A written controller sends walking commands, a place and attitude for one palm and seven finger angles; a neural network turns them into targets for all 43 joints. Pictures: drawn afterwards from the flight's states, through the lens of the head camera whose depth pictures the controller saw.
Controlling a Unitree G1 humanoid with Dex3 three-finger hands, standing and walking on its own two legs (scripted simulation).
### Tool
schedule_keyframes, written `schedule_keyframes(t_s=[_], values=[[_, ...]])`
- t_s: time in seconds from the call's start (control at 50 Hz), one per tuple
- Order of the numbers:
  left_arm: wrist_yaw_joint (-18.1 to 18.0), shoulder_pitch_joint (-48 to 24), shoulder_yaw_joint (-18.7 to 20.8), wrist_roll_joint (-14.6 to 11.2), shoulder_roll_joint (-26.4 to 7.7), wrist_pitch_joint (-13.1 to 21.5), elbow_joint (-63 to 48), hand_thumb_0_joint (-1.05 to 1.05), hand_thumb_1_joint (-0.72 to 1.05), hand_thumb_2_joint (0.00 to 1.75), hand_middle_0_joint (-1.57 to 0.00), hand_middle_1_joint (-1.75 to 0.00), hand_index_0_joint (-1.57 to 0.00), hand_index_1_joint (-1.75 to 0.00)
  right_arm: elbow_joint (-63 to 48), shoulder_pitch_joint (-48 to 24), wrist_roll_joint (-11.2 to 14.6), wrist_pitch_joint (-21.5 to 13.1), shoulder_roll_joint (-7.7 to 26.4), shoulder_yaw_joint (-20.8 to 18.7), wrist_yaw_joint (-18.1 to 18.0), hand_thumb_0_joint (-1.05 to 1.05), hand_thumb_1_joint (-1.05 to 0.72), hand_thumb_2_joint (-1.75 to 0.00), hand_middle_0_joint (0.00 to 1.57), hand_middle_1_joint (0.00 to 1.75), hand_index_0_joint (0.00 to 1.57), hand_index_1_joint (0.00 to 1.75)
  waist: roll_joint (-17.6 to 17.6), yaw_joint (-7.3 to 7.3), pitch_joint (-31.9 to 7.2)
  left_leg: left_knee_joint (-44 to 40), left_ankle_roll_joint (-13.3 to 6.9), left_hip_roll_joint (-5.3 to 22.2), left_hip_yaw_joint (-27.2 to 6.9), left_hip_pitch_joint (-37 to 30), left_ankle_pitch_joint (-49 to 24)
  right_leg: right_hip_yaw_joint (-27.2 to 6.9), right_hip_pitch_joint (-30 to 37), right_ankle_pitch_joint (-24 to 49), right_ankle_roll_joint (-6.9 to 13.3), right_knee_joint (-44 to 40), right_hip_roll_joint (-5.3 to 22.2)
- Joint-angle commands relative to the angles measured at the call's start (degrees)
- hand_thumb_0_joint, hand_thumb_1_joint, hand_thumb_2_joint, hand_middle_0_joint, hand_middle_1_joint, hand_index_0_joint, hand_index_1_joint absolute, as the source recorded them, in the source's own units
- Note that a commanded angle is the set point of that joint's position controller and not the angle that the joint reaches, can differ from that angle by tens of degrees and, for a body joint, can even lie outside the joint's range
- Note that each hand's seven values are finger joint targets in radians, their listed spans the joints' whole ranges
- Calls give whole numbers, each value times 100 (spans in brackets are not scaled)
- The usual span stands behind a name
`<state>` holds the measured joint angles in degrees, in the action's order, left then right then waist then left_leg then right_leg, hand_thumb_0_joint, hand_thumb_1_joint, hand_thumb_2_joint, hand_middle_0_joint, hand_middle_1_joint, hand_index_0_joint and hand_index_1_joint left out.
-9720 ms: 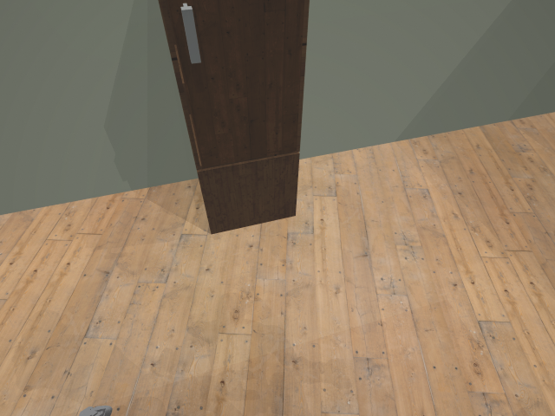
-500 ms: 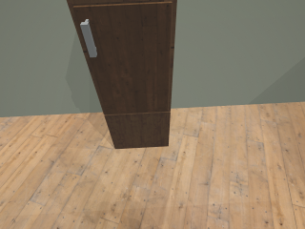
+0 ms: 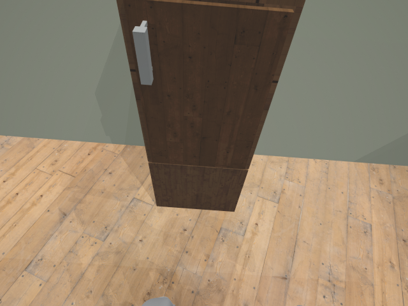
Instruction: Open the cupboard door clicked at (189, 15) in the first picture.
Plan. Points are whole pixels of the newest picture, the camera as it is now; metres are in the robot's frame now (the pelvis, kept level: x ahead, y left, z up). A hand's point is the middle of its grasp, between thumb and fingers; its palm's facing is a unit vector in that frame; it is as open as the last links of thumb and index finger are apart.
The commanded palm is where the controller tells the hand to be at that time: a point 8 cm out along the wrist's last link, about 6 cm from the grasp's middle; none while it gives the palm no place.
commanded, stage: come to a stop and stand still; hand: left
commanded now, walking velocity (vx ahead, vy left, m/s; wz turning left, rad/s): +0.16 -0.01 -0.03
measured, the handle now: (145, 53) +0.62 +0.22 +0.15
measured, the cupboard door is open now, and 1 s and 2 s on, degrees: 0 0 0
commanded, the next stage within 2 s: look again from close up in 1.24 s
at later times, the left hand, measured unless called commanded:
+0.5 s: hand (131, 300) +0.15 +0.17 -0.15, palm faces -0.01 -0.97 -0.24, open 7.3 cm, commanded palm none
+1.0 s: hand out of the picture +0.03 +0.23 -0.15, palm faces +0.01 -0.96 -0.26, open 7.4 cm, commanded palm none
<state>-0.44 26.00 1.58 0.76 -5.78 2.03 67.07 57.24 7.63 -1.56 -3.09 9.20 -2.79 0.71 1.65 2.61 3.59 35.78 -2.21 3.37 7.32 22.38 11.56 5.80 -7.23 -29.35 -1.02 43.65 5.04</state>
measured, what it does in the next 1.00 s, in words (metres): steps on the spot: right foot, then left foot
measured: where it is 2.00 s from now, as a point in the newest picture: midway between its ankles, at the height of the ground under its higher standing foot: outside the picture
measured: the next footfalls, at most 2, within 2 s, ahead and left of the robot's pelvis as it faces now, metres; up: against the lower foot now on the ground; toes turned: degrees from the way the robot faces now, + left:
right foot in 0.34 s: +0.15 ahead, -0.11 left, +0.00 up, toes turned +4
left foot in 0.68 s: +0.05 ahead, +0.13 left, +0.00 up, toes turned +2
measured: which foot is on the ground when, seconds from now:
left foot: down 0.00-0.36, up 0.38-0.66, down 0.68-1.00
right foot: up 0.00-0.32, down 0.34-1.00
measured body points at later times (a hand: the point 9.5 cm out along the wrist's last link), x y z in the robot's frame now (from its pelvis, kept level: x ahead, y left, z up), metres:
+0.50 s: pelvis +0.06 -0.01 +0.01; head +0.09 -0.03 +0.46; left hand +0.15 +0.22 -0.13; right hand +0.09 -0.25 -0.16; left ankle +0.02 +0.11 -0.67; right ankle +0.10 -0.12 -0.72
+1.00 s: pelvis +0.01 +0.04 +0.01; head -0.01 +0.01 +0.46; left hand +0.03 +0.28 -0.13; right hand +0.05 -0.19 -0.15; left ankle +0.01 +0.13 -0.72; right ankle +0.11 -0.11 -0.72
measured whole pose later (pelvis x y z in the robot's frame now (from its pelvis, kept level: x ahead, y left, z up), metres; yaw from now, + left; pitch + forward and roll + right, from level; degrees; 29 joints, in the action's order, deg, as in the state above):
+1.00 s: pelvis +0.01 +0.04 +0.01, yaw -2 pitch -3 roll +1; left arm -0.8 20.1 0.3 1.0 -10.5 -1.5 57.7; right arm 54.2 17.8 -1.2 1.4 11.2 -0.9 -0.1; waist -2.2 0.2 -0.4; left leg 29.9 -2.4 -1.9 4.7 9.6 17.1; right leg -4.2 -19.2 -10.6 -1.2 30.5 2.6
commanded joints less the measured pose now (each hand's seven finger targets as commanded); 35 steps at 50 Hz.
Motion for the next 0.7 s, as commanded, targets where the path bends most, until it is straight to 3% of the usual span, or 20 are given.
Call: schedule_keyframes(t_s=[0.0, 0.02, 0.08, 0.1, 0.26, 0.3, 0.32, 0.34, 0.36, 0.38, 0.4, 0.44, 0.52, 0.56, 0.58, 0.6, 0.62, 0.64, 0.66, 0.68], values=[[-38, -448, 110, 8, -521, 100, -649, 0, 90, 90, -20, -30, -20, -30, 204, 1402, 48, 4, 1002, -177, -222, 0, -90, -90, 20, 30, 20, 30, -1160, -659, -455, -2011, -1082, 2001, -2355, -1982, -774, -383, -2746, 27, 190, 2884, 107], [3, -537, 127, 43, -511, 82, -634, 0, 90, 90, -20, -30, -20, -30, 177, 1161, 36, -28, 730, -84, -218, 0, -90, -90, 20, 30, 20, 30, -887, -510, -145, -2120, -930, 1746, -1966, -1458, -855, -436, -2569, 343, 163, 2675, 209], [-35, -138, 59, 13, -228, -106, -461, 0, 90, 90, -20, -30, -20, -30, 116, 627, 50, -83, 413, 40, -267, 0, -90, -90, 20, 30, 20, 30, -657, -91, -230, -2106, -718, 1380, -954, -641, -2331, -462, -1513, 747, -19, 1415, 258], [-69, -91, 45, 11, -184, -166, -467, 0, 90, 90, -20, -30, -20, -30, 81, 564, 44, -61, 386, 34, -280, 0, -90, -90, 20, 30, 20, 30, -557, -64, -298, -2022, -711, 1316, -801, -591, -2740, -428, -1240, 857, -66, 922, 198], [-128, -589, 147, 57, -823, -362, -879, 0, 90, 90, -20, -30, -20, -30, 70, 378, 41, 277, 785, -134, -290, 0, -90, -90, 20, 30, 20, 30, -832, -75, 2, -1373, -534, 1302, -852, -690, -2538, -186, -762, 1520, -45, -725, -65], [-132, -584, 198, 79, -1022, -312, -986, 0, 90, 90, -20, -30, -20, -30, 18, 386, 51, 342, 752, -180, -266, 0, -90, -90, 20, 30, 20, 30, -391, -38, -152, -791, -195, 932, -647, -677, -1771, -454, -503, 2961, 52, -1445, 141], [-143, -712, 218, 108, -1270, -277, -1072, 0, 90, 90, -20, -30, -20, -30, -11, 524, 87, 372, 601, -184, -240, 0, -90, -90, 20, 30, 20, 30, 222, -144, -241, -213, 78, 392, -330, -513, -782, -1112, -462, 4157, 300, -1637, 668], [-137, -846, 240, 97, -1502, -239, -1128, 0, 90, 90, -20, -30, -20, -30, -21, 757, 114, 427, 364, -161, -205, 0, -90, -90, 20, 30, 20, 30, 853, -266, -420, 488, 279, -144, -49, -390, 799, -1728, -440, 5061, 797, -2014, 1437], [-147, -793, 272, 74, -1590, -204, -1146, 0, 90, 90, -20, -30, -20, -30, -66, 696, 118, 517, 314, -146, -226, 0, -90, -90, 20, 30, 20, 30, 1228, -135, -643, 1361, 315, -299, -308, -352, 2201, -2009, -472, 5671, 1272, -2260, 1765], [-171, -922, 278, 65, -1546, -213, -1197, 0, 90, 90, -20, -30, -20, -30, -85, 585, 117, 576, 392, -171, -238, 0, -90, -90, 20, 30, 20, 30, 1094, -90, -699, 2088, 295, -299, -681, -199, 2402, -2002, -516, 5564, 1446, -2303, 1782], [-192, -1181, 276, 72, -1497, -222, -1255, 0, 90, 90, -20, -30, -20, -30, -51, 613, 115, 581, 420, -173, -238, 0, -90, -90, 20, 30, 20, 30, 798, -184, -702, 2575, 314, -302, -828, 24, 2185, -1846, -354, 5459, 1501, -2202, 1646], [-210, -1372, 287, 72, -1451, -229, -1349, 0, 90, 90, -20, -30, -20, -30, -21, 645, 109, 580, 445, -166, -214, 0, -90, -90, 20, 30, 20, 30, 519, -206, -734, 2822, 388, -275, -875, 189, 1870, -1479, -268, 5177, 1338, -2125, 1433], [-225, -1377, 355, 118, -1500, -257, -1376, 0, 90, 90, -20, -30, -20, -30, -90, 621, 109, 530, 379, -105, -178, 0, -90, -90, 20, 30, 20, 30, 827, -77, -760, 1552, 440, -236, -721, -71, 1863, -1456, -131, 4416, 1288, -2253, 1362], [-203, -1367, 356, 118, -1511, -278, -1309, 0, 90, 90, -20, -30, -20, -30, -59, 768, 125, 479, 324, -71, -174, 0, -90, -90, 20, 30, 20, 30, 841, -126, -784, 557, 406, -259, -570, -422, 1594, -1455, -168, 3689, 1185, -2287, 1216], [-476, -1096, 293, 144, -1724, -155, -1415, 0, 90, 90, -20, -30, -20, -30, -441, 986, 161, 292, 640, -132, -191, 0, -90, -90, 20, 30, 20, 30, 615, -379, -1883, 336, 537, -512, -259, -392, 1629, -1888, 1107, 7130, 1044, -1164, 1276], [-453, -981, 296, 93, -1745, -183, -1615, 0, 90, 90, -20, -30, -20, -30, -612, 1062, 173, 300, 464, -113, -199, 0, -90, -90, 20, 30, 20, 30, 344, -264, -2044, -417, 341, -414, -421, -575, 1251, -1556, 884, 5618, 972, -973, 1180], [-411, -1163, 240, 39, -1585, -238, -1588, 0, 90, 90, -20, -30, -20, -30, -605, 1130, 167, 319, 414, -68, -204, 0, -90, -90, 20, 30, 20, 30, 22, -402, -1659, -1101, 309, -449, -301, -1063, 543, -1240, 223, 4320, 765, -974, 919], [-367, -1244, 157, -10, -1320, -266, -1597, 0, 90, 90, -20, -30, -20, -30, -575, 1244, 117, 301, 508, -43, -212, 0, -90, -90, 20, 30, 20, 30, -421, -422, -1124, -1404, 185, -107, -500, -1273, 164, -923, -456, 3207, 537, -887, 535], [-297, -1226, 100, -10, -1032, -332, -1634, 0, 90, 90, -20, -30, -20, -30, -739, 1243, 48, 275, 762, -53, -186, 0, -90, -90, 20, 30, 20, 30, -1211, -347, -730, -1576, -86, 674, -1276, -904, -558, -379, -890, 1665, 263, -760, 71], [-266, -1241, 86, 5, -944, -386, -1675, 0, 90, 90, -20, -30, -20, -30, -894, 816, 9, 344, 932, -54, -171, 0, -90, -90, 20, 30, 20, 30, -1142, -181, -152, -1721, -329, 999, -1486, -222, -200, -238, -1011, 871, 171, -867, -162]])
